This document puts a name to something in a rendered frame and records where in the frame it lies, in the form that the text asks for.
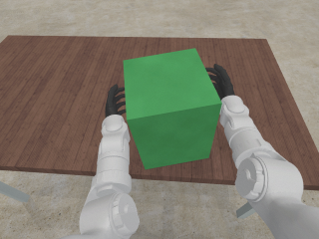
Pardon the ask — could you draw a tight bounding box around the robot left upper arm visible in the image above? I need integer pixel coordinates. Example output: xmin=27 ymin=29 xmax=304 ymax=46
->
xmin=59 ymin=191 xmax=140 ymax=239

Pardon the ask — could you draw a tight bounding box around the robot right upper arm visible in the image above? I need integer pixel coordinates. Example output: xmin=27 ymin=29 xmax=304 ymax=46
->
xmin=234 ymin=156 xmax=319 ymax=239

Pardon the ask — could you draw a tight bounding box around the carton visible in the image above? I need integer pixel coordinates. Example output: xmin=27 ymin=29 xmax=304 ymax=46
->
xmin=123 ymin=48 xmax=222 ymax=169

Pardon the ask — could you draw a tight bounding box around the robot left hand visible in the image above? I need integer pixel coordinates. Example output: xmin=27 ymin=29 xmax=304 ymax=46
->
xmin=105 ymin=84 xmax=127 ymax=118

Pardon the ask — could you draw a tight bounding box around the table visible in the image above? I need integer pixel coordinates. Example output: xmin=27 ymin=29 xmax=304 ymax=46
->
xmin=0 ymin=35 xmax=319 ymax=219

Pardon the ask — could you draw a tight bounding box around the robot right hand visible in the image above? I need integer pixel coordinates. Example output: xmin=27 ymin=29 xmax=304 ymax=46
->
xmin=205 ymin=64 xmax=235 ymax=100

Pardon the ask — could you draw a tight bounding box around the right robot forearm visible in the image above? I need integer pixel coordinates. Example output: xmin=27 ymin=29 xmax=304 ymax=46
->
xmin=219 ymin=95 xmax=304 ymax=190

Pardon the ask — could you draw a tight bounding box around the left robot forearm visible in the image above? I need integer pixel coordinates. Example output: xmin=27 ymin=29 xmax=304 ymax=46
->
xmin=79 ymin=115 xmax=132 ymax=231

